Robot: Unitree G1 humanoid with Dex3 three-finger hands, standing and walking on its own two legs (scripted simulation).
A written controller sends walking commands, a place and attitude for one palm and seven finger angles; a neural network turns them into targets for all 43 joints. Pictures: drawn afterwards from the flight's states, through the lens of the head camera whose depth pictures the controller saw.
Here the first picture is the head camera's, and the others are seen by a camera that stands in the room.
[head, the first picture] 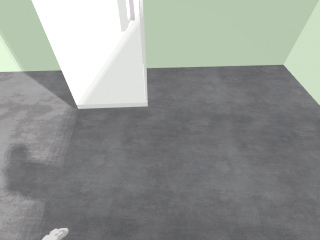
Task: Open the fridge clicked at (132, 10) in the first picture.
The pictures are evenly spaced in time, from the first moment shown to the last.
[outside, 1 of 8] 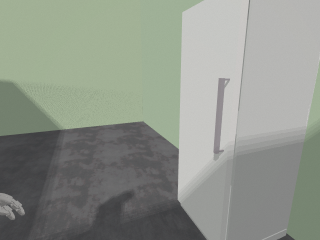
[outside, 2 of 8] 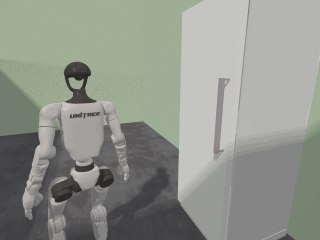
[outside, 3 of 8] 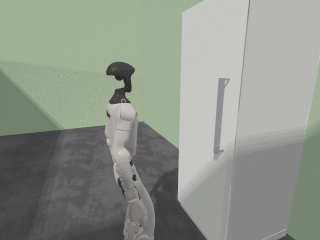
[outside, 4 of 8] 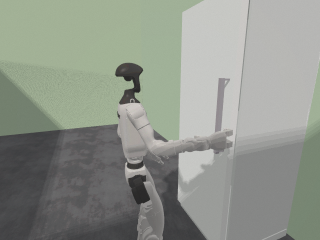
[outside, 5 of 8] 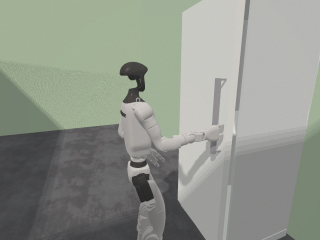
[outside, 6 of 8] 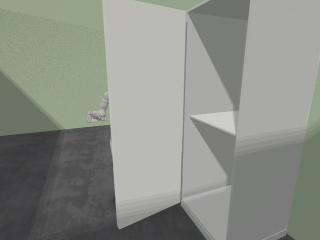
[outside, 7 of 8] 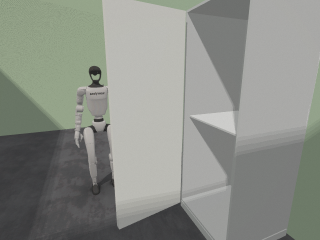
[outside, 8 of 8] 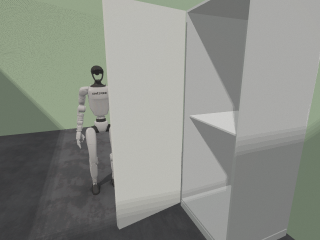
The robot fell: no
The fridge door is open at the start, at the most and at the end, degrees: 0 87 80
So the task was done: yes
